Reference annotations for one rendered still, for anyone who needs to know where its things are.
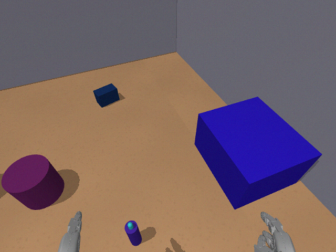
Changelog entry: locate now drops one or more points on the right robot hand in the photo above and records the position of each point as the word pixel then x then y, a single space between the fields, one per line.
pixel 279 241

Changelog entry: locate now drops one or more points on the left robot hand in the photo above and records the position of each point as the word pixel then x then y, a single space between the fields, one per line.
pixel 70 242

